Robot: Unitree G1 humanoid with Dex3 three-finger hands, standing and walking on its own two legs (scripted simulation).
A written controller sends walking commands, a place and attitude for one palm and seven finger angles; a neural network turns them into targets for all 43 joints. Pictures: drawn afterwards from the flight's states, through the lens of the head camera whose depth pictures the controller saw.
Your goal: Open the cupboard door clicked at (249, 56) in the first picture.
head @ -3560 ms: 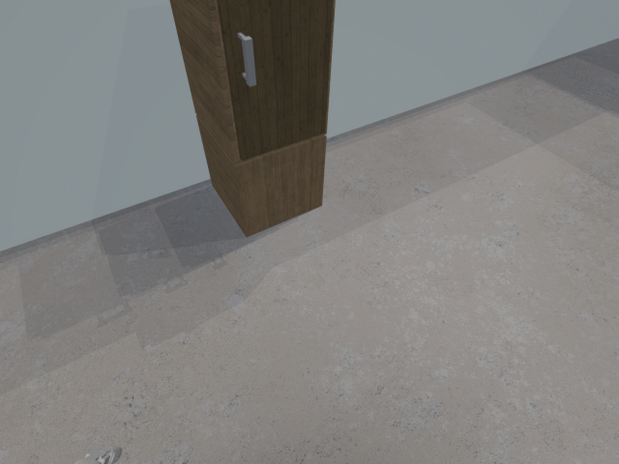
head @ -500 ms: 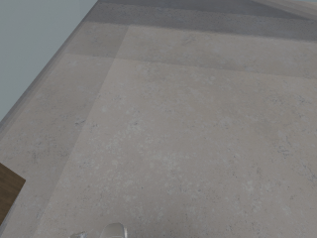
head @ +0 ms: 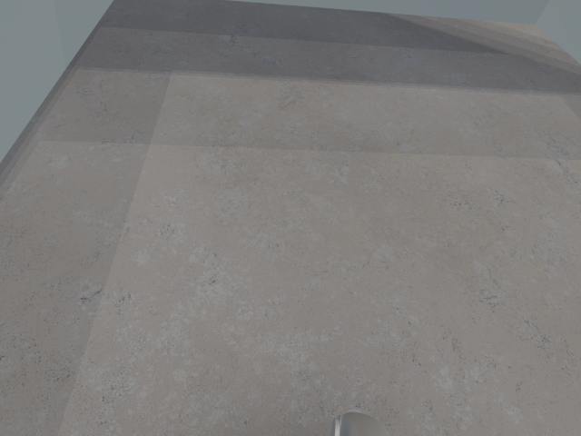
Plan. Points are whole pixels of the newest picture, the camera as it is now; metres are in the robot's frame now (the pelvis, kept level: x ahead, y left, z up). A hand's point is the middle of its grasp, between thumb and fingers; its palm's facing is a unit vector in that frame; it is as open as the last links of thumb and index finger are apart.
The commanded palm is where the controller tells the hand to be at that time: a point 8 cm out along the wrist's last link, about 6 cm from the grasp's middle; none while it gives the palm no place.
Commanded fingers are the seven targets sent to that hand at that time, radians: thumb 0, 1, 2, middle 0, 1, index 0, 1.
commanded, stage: walk to a spot facing it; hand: left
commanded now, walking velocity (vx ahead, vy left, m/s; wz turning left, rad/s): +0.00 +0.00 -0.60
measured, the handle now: out of the picture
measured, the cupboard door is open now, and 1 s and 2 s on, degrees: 0 0 0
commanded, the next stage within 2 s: turn to face it in 0.10 s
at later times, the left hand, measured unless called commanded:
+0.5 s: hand (227, 354) +0.27 +0.12 -0.17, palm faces -0.11 -0.98 -0.17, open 7.4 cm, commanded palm none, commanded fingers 0.00 0.90 0.90 -0.20 -0.30 -0.20 -0.30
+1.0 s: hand (164, 403) +0.18 +0.21 -0.17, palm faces +0.22 -0.94 -0.27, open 7.4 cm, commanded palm none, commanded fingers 0.00 0.90 0.90 -0.20 -0.30 -0.20 -0.30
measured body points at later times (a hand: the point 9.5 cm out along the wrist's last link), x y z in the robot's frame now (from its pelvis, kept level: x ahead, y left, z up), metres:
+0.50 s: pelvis +0.12 -0.03 -0.01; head +0.14 -0.03 +0.44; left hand +0.27 +0.17 -0.15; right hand +0.11 -0.25 -0.17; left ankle +0.14 +0.10 -0.71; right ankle +0.14 -0.12 -0.74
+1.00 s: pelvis +0.13 -0.03 -0.01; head +0.17 -0.01 +0.44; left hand +0.17 +0.25 -0.15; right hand +0.22 -0.27 -0.15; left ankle +0.15 +0.08 -0.74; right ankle +0.14 -0.19 -0.70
